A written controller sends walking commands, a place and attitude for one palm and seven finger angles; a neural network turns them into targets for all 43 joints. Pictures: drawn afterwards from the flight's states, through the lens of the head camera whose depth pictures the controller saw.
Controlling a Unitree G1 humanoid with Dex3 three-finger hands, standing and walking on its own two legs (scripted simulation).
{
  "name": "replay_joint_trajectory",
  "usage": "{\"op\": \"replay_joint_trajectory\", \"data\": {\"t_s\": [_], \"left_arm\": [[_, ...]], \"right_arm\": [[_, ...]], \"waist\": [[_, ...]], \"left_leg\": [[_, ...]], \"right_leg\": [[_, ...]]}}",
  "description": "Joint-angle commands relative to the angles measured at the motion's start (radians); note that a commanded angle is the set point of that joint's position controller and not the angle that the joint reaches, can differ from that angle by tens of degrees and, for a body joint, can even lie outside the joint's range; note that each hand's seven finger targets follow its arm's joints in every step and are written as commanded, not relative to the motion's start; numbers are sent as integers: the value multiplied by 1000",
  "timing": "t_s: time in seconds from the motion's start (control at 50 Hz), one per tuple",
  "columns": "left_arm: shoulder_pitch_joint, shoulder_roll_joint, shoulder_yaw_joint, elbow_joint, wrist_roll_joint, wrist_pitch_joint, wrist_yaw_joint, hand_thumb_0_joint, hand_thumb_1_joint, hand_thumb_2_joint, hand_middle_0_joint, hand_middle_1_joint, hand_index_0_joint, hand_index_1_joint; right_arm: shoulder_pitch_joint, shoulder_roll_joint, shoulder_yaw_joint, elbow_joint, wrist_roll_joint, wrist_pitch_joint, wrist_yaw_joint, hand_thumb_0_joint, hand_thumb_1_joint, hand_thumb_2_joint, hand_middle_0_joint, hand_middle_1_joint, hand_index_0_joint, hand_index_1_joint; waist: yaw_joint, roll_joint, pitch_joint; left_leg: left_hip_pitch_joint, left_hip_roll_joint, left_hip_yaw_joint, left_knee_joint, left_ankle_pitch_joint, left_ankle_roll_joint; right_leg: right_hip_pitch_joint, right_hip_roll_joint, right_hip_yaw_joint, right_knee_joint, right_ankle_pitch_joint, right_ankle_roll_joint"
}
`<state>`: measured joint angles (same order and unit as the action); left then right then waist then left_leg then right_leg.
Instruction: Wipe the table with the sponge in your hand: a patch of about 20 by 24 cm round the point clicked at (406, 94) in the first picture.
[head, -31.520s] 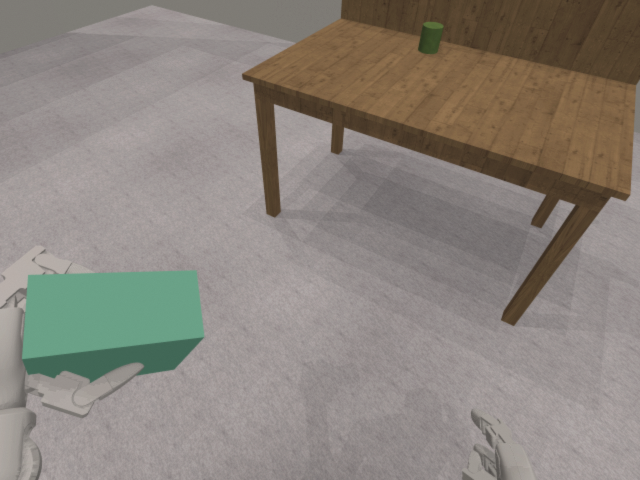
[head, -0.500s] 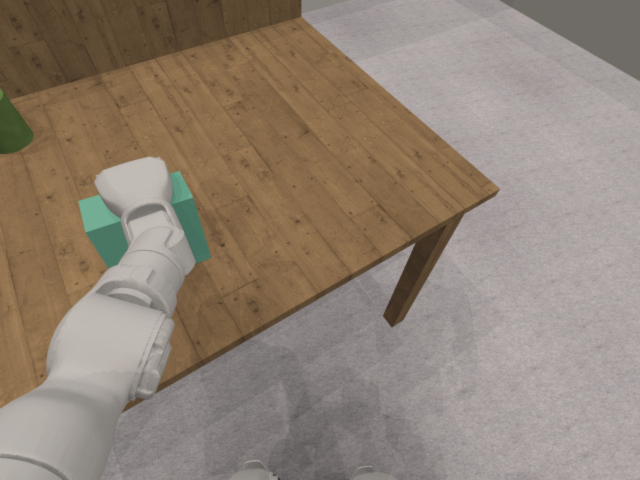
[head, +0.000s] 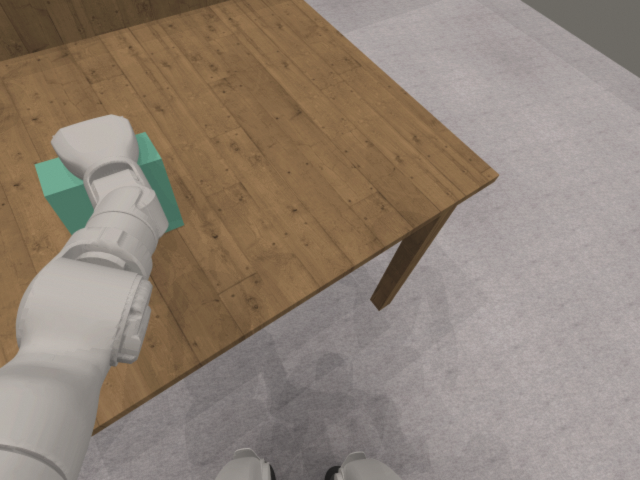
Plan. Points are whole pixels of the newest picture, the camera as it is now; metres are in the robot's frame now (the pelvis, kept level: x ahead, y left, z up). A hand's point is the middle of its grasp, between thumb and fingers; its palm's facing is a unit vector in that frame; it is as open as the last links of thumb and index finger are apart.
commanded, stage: wipe forward along the third lane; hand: left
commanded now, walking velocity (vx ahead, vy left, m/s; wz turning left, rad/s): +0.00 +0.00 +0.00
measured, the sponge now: (123, 209) +0.49 +0.24 -0.02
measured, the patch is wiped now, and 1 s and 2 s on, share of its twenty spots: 0.90 1.00 1.00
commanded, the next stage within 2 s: wipe back along the third lane in 0.02 s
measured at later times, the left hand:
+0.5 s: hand (118, 181) +0.50 +0.23 +0.03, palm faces -0.08 +0.01 -1.00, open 10.5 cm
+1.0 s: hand (134, 208) +0.46 +0.21 +0.03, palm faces -0.09 -0.02 -1.00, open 10.5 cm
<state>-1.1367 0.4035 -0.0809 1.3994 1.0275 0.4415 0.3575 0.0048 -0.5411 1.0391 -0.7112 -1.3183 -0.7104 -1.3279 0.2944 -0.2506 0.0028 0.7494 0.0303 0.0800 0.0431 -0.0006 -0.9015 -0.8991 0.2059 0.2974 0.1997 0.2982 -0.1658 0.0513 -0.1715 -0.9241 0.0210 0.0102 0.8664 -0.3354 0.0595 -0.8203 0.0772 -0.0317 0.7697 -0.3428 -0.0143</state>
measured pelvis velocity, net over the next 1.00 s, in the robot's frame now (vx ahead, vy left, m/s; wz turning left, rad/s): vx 0.04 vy -0.01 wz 0.04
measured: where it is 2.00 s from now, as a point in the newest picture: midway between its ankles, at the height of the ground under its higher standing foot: outside the picture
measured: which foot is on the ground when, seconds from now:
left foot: down 0.00-1.00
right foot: down 0.00-1.00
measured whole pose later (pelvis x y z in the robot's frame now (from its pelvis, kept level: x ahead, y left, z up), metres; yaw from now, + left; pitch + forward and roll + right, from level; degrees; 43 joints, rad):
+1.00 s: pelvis +0.04 -0.01 +0.03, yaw +2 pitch +15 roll -2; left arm -0.79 0.18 -0.24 1.12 0.94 0.51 0.42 0.00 -0.52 1.04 -0.69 -1.33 -0.68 -1.34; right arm 0.16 -0.23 -0.02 0.75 0.05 0.20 0.06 0.00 -0.90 -0.90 0.20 0.30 0.20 0.30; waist -0.03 0.04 -0.18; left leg -0.63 0.00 0.00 0.70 -0.33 0.04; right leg -0.53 0.06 -0.03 0.61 -0.35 -0.03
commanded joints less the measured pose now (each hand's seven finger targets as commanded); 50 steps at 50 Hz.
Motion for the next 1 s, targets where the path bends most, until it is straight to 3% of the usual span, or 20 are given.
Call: {"op": "replay_joint_trajectory", "data": {"t_s": [0.0, 0.02, 0.1, 0.18, 0.26, 0.32, 0.4, 0.46, 0.54, 0.58, 0.6, 0.68, 0.7, 0.74, 0.8, 0.84, 0.86, 0.9, 0.96, 0.98], "left_arm": [[-322, 190, -10, -59, 36, 12, 22, 0, 100, 1300, -1200, -1600, -1200, -1600], [-327, 208, -2, -49, 39, 14, 22, 0, 100, 1300, -1200, -1600, -1200, -1600], [-364, 186, -24, -49, 42, 19, 14, 0, 100, 1300, -1200, -1600, -1200, -1600], [-239, 91, -49, -83, 16, 3, -2, 0, 100, 1300, -1200, -1600, -1200, -1600], [-199, 22, -67, -112, -32, 4, 7, 0, 100, 1300, -1200, -1600, -1200, -1600], [-173, -40, -108, -110, -49, 24, 13, 0, 100, 1300, -1200, -1600, -1200, -1600], [-144, -118, -142, -139, -61, 33, 15, 0, 100, 1300, -1200, -1600, -1200, -1600], [-110, -114, -123, -159, -77, 29, 19, 0, 100, 1300, -1200, -1600, -1200, -1600], [-64, -143, -147, -155, -66, 38, 25, 0, 100, 1300, -1200, -1600, -1200, -1600], [-54, -172, -157, -191, -72, 32, 29, 0, 100, 1300, -1200, -1600, -1200, -1600], [-24, -149, -133, -180, -71, 34, 32, 0, 100, 1300, -1200, -1600, -1200, -1600], [17, -182, -151, -226, -83, 34, 38, 0, 100, 1300, -1200, -1600, -1200, -1600], [65, -169, -133, -214, -84, 40, 39, 0, 100, 1300, -1200, -1600, -1200, -1600], [75, -220, -175, -253, -89, 45, 37, 0, 100, 1300, -1200, -1600, -1200, -1600], [120, -198, -153, -270, -90, 54, 38, 0, 100, 1300, -1200, -1600, -1200, -1600], [110, -215, -177, -284, -87, 63, 34, 0, 100, 1300, -1200, -1600, -1200, -1600], [104, -185, -143, -298, -91, 62, 35, 0, 100, 1300, -1200, -1600, -1200, -1600], [124, -211, -177, -304, -84, 67, 31, 0, 100, 1300, -1200, -1600, -1200, -1600], [152, -192, -153, -334, -83, 62, 26, 0, 100, 1300, -1200, -1600, -1200, -1600], [174, -220, -182, -339, -80, 59, 25, 0, 100, 1300, -1200, -1600, -1200, -1600]], "right_arm": [[119, -179, -64, -47, -5, -11, -12, 0, -900, -900, 200, 300, 200, 300], [126, -182, -61, -45, -6, -9, -12, 0, -900, -900, 200, 300, 200, 300], [136, -184, -64, -39, -9, -7, -10, 0, -900, -900, 200, 300, 200, 300], [134, -169, -72, -53, -8, -3, 1, 0, -900, -900, 200, 300, 200, 300], [110, -162, -76, -45, -2, 3, 6, 0, -900, -900, 200, 300, 200, 300], [93, -154, -74, -35, 3, 7, 13, 0, -900, -900, 200, 300, 200, 300], [71, -146, -80, -28, 3, 16, 21, 0, -900, -900, 200, 300, 200, 300], [43, -144, -78, -29, 4, 25, 20, 0, -900, -900, 200, 300, 200, 300], [18, -139, -71, -35, 7, 39, 18, 0, -900, -900, 200, 300, 200, 300], [1, -134, -75, -41, 6, 44, 19, 0, -900, -900, 200, 300, 200, 300], [-1, -134, -74, -42, 6, 49, 19, 0, -900, -900, 200, 300, 200, 300], [-37, -128, -73, -55, 8, 63, 18, 0, -900, -900, 200, 300, 200, 300], [-38, -127, -73, -57, 10, 68, 18, 0, -900, -900, 200, 300, 200, 300], [-62, -122, -71, -67, 12, 76, 18, 0, -900, -900, 200, 300, 200, 300], [-83, -122, -70, -72, 15, 88, 16, 0, -900, -900, 200, 300, 200, 300], [-100, -120, -68, -73, 18, 94, 12, 0, -900, -900, 200, 300, 200, 300], [-110, -120, -68, -73, 19, 95, 9, 0, -900, -900, 200, 300, 200, 300], [-114, -117, -65, -76, 20, 99, 7, 0, -900, -900, 200, 300, 200, 300], [-135, -114, -65, -86, 22, 103, 4, 0, -900, -900, 200, 300, 200, 300], [-133, -114, -65, -89, 19, 104, 4, 0, -900, -900, 200, 300, 200, 300]], "waist": [[-26, 21, -348], [-28, 4, -342], [-40, 37, -351], [-2, 43, -408], [6, 5, -378], [13, 15, -343], [24, 21, -348], [38, -13, -348], [37, -55, -296], [45, -22, -317], [55, -45, -310], [64, -41, -324], [78, -69, -322], [74, -69, -314], [90, -85, -305], [82, -92, -280], [92, -87, -286], [91, -79, -271], [108, -86, -292], [103, -78, -275]], "left_leg": [[345, 12, -63, -73, 204, -13], [332, 14, -65, -73, 201, -13], [359, 20, -78, -69, 212, -17], [426, 28, -88, -69, 282, -25], [435, 30, -87, -93, 275, -26], [462, 32, -91, -117, 262, -31], [521, 33, -99, -130, 314, -37], [515, 25, -85, -141, 336, -34], [490, 16, -66, -154, 329, -31], [531, 16, -66, -154, 376, -34], [519, 13, -60, -156, 372, -33], [534, 4, -41, -158, 411, -32], [525, 3, -41, -163, 417, -32], [533, -1, -29, -169, 425, -32], [533, -7, -23, -178, 434, -30], [529, -11, -19, -191, 402, -29], [531, -11, -20, -196, 409, -29], [539, -15, -18, -204, 401, -29], [536, -19, -10, -209, 407, -28], [540, -22, -9, -210, 398, -28]], "right_leg": [[66, 12, -4, -88, 172, -23], [69, 11, -7, -84, 171, -23], [28, 15, -11, -77, 154, -25], [44, 21, -21, -73, 183, -29], [70, 19, -23, -90, 190, -27], [64, 20, -29, -106, 174, -27], [75, 20, -35, -114, 201, -31], [140, 14, -28, -125, 252, -33], [187, 8, -25, -138, 296, -30], [194, 5, -24, -137, 319, -33], [218, 4, -24, -142, 333, -34], [277, -4, -13, -146, 411, -33], [301, -5, -17, -148, 425, -33], [323, -9, -13, -158, 461, -32], [368, -14, -8, -167, 499, -33], [377, -17, -6, -182, 492, -32], [394, -20, -3, -181, 500, -34], [394, -20, -5, -188, 494, -35], [441, -27, 7, -191, 533, -37], [432, -24, 3, -193, 520, -37]]}}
